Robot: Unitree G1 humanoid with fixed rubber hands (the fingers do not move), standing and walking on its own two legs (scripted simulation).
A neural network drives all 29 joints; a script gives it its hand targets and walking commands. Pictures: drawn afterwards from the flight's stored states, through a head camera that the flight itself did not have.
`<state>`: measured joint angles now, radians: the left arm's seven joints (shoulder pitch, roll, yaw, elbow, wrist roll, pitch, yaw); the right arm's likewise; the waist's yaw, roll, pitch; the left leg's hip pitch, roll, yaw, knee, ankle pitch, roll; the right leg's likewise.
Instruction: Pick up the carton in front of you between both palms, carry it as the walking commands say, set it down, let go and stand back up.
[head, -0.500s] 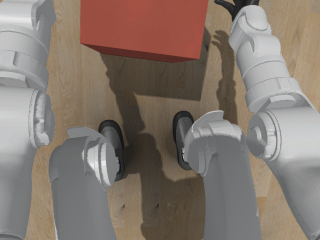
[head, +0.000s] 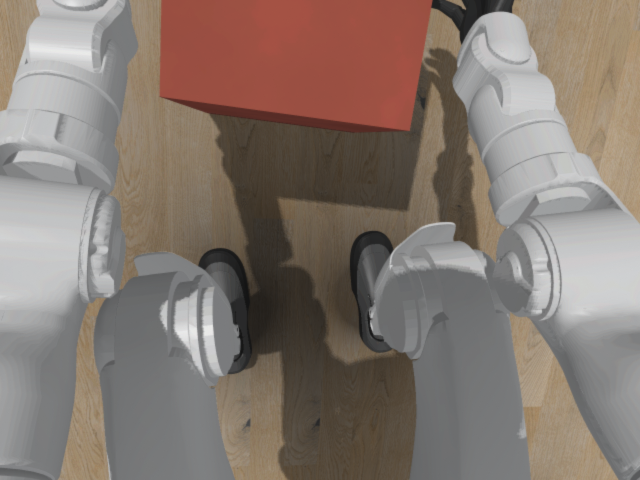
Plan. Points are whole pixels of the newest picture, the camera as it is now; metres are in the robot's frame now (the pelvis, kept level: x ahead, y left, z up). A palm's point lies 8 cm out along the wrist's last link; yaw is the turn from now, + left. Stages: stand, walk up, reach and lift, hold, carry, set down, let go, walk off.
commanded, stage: reach and lift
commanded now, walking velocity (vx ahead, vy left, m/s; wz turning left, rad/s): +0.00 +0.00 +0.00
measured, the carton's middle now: (294, 23) +0.53 +0.00 -0.25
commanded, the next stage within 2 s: none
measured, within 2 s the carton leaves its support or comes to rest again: leaves its support in 0.40 s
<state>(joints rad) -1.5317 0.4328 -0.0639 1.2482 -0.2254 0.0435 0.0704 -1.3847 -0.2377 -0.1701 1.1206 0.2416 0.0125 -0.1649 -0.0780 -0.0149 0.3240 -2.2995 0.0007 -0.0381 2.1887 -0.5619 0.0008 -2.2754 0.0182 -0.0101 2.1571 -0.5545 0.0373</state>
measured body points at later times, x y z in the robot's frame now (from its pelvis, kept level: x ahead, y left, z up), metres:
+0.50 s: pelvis +0.00 +0.00 -0.01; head +0.35 +0.03 +0.26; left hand +0.57 +0.14 -0.17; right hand +0.55 -0.16 -0.15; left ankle +0.11 +0.12 -0.34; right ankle +0.12 -0.13 -0.34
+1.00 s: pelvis -0.01 -0.01 +0.10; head +0.25 +0.02 +0.47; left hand +0.52 +0.15 +0.04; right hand +0.50 -0.15 +0.04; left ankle +0.11 +0.12 -0.34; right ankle +0.12 -0.13 -0.34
